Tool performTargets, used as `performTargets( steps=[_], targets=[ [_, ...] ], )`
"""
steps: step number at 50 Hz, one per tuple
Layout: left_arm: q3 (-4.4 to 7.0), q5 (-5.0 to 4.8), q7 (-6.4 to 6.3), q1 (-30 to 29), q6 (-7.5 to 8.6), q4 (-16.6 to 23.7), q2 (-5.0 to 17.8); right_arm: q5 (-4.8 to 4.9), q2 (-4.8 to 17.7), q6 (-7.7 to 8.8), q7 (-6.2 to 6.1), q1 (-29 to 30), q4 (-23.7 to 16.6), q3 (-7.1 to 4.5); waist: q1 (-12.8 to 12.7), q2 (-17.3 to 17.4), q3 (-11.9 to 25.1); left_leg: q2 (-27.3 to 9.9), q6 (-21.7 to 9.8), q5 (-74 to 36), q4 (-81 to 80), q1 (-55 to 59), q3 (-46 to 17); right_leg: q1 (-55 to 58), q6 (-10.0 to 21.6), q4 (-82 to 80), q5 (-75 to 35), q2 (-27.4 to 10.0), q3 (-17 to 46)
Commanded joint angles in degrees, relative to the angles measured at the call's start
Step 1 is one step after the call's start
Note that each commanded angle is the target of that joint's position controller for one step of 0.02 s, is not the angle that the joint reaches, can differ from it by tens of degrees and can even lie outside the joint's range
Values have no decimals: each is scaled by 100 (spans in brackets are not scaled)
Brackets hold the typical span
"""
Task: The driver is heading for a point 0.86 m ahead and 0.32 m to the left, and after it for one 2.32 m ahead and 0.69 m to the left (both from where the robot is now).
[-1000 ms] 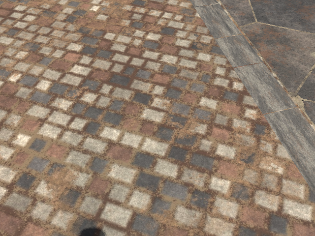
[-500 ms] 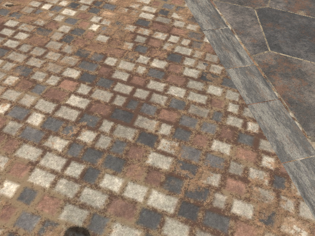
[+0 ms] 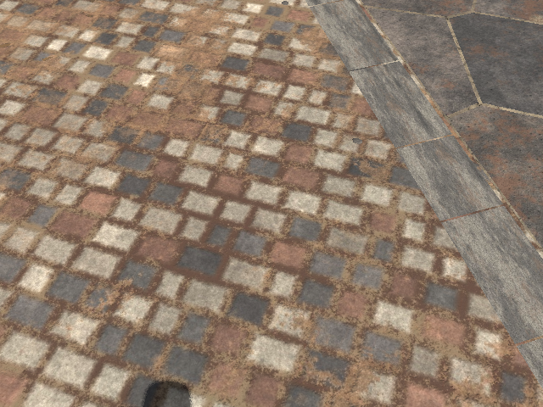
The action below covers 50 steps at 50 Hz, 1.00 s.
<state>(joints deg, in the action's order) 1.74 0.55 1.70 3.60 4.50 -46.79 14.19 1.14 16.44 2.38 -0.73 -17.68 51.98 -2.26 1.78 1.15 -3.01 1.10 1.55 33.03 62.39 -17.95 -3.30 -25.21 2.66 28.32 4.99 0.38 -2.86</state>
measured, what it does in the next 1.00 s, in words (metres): walks ahead, turning left: left foot, then right foot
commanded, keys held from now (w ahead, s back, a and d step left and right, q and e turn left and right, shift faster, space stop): q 0.42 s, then w+q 0.34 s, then w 0.24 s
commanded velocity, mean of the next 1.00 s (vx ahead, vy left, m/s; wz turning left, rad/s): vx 0.22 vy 0.00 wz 0.43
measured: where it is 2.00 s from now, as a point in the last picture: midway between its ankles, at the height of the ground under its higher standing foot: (174, 381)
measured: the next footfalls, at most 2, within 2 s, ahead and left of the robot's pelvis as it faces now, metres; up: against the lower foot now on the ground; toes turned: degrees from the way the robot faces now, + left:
left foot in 0.36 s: +0.08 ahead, +0.14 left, +0.00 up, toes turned +13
right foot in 0.86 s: +0.29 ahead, -0.03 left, +0.00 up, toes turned +29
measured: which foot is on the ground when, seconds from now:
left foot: up 0.00-0.34, down 0.36-0.86, up 0.88-1.00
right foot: down 0.00-0.36, up 0.38-0.84, down 0.86-1.00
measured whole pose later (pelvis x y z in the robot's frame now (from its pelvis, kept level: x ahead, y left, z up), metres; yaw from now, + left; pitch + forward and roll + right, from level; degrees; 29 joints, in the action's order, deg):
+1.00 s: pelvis +0.22 +0.05 +0.02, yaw +28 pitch +2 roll +0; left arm 3.9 -0.2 1.3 13.5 6.2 -53.6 15.5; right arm 1.1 16.7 3.1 -0.9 -16.7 42.5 -3.9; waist -1.3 2.7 1.2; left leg 0.4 -2.4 20.8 60.5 -27.3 -4.5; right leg -11.3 1.8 22.4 13.2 1.8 0.5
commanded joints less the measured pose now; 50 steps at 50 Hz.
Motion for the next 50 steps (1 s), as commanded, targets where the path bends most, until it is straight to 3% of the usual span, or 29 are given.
performTargets(
  steps=[1,3,6,10,14,17,18,19,20,21,22,23,24,26,28,32,37,40,41,42,43,44,45,46,48,50],
  targets=[
    [114,85,-66,159,1,89,510,-13,543,-193,-139,-311,-250,-181,-51,-609,947,-631,129,-426,8,-776,-258,1369,1106,-1066,-2067,-1633,1343],
    [176,167,-90,-96,2,42,676,-36,375,-355,-211,-458,-275,-177,106,-864,807,-534,193,-622,-448,-293,13,734,1146,-1338,-1870,-1506,901],
    [297,74,-238,-91,-88,-17,980,-56,437,-443,-225,-238,-479,-224,24,-780,901,-616,165,-1085,-740,-422,129,835,1264,-1521,-1285,-1697,701],
    [333,26,-396,-141,-270,-68,1023,-46,468,-514,-167,227,-745,-283,-109,-730,715,-693,91,-1395,-1127,-557,265,948,1174,-1749,90,-1782,490],
    [375,-35,-422,-65,-429,-130,1116,-42,449,-503,-63,473,-935,-322,-180,-680,653,-587,-13,-1251,-1803,-438,503,1416,1051,-1488,-37,-1907,315],
    [393,-171,-414,-150,-541,-156,1117,-56,454,-481,48,148,-888,-381,92,-672,718,-315,-305,-1987,-3166,306,796,1482,627,-769,-167,-1740,-20],
    [366,-195,-397,112,-570,-263,934,-100,663,-471,39,4,-873,-457,106,-315,633,-349,-537,-2598,-3836,667,454,1221,223,-112,250,-1440,-269],
    [293,-20,-347,168,-576,-178,605,-124,1263,-460,-57,-84,-967,-602,-76,1125,584,-1528,-1020,-4371,-4286,1287,-1243,75,-350,1475,1568,-764,-853],
    [302,65,-381,-401,-530,153,630,-259,1656,-383,-48,-1,-1116,-641,23,1824,459,-2368,-2064,-5114,-4477,1225,-2596,-1101,-615,2682,3257,69,-329],
    [366,43,-379,-606,-516,169,835,-319,1375,-246,-9,21,-1150,-581,106,1051,677,-2157,-2142,-5075,-4454,1271,-2305,-1212,-564,3477,3219,-20,355],
    [401,-56,-355,-429,-498,107,891,-224,1248,-138,-19,150,-1137,-569,-52,803,789,-1803,-1810,-4255,-4449,1442,-1860,-1331,-467,3559,2633,-139,540],
    [435,-71,-358,-273,-468,-30,912,-67,1107,-101,-34,293,-1160,-559,-136,501,858,-1565,-1506,-2888,-4526,1565,-1735,-1444,-415,3401,2172,-260,599],
    [471,-57,-349,-356,-434,-47,991,53,941,-97,-58,326,-1163,-506,-98,528,749,-1519,-1408,-1810,-4734,1603,-1813,-1595,-396,3207,1794,-337,629],
    [472,-109,-263,-547,-308,-12,902,-3,798,-80,-120,178,-1163,-439,-59,659,546,-1386,-1398,-830,-5110,1590,-1959,-1604,-374,2786,1167,-282,630],
    [477,-119,-212,-700,-161,-14,879,-61,861,-21,-167,52,-1166,-460,11,622,456,-1328,-1380,-1073,-5205,1744,-1909,-1553,-393,2054,792,-224,664],
    [404,-112,-128,-878,9,-4,712,-24,1044,23,-176,-31,-1155,-524,113,690,378,-1175,-1401,-1357,-5155,1465,-1754,-951,-515,861,509,-87,641],
    [370,-188,-46,-915,148,92,813,9,1090,-8,-97,-54,-1171,-546,173,717,283,-1126,-1403,-1070,-4970,928,-2079,-201,-475,160,606,13,636],
    [390,-196,-17,-420,262,-47,901,-4,897,-36,-79,55,-1189,-473,-75,751,398,-1023,-1268,-1120,-4606,699,-2135,691,-328,-305,319,2,515],
    [407,-157,-23,-113,287,-162,914,-18,729,-41,-77,32,-1179,-413,-217,701,484,-861,-1163,-1172,-4341,527,-2053,1204,-263,-472,238,-2,435],
    [445,-119,-43,352,305,-299,1000,-43,489,-33,-78,25,-1174,-332,-420,601,621,-647,-1000,-1135,-3852,164,-1869,1900,-134,-540,349,-247,591],
    [501,-41,-77,1121,313,-444,1261,-99,107,-8,-70,61,-1237,-206,-688,-167,968,-173,-706,-792,-2337,-545,-1244,2880,197,-781,1003,-1138,1605],
    [664,7,-59,1652,250,-636,1939,42,43,92,-71,-104,-1543,-177,-561,-1776,985,432,-459,109,-869,-2209,-561,3667,1117,-1496,2634,-2184,3984],
    [582,-94,-19,1465,265,-591,1548,136,631,150,-97,-62,-1467,-295,-613,-1345,500,77,-418,94,66,-2965,-720,3465,1340,-1716,3620,-2356,4478],
    [479,-131,-19,1262,265,-490,1160,128,842,171,-84,149,-1426,-351,-602,-1035,108,-107,-457,-436,344,-3182,-770,3194,1150,-1695,3381,-2088,3858],
    [367,-95,-42,960,223,-409,867,-11,692,203,-46,351,-1422,-328,-456,-759,-39,-406,-425,-1210,183,-3065,-516,2753,932,-1778,2312,-1671,2909],
    [303,-55,-80,928,201,-406,783,-53,505,233,25,526,-1512,-285,-384,-808,-22,-633,-338,-1670,-243,-2664,-271,2333,838,-1955,1374,-1413,2257]
  ],
)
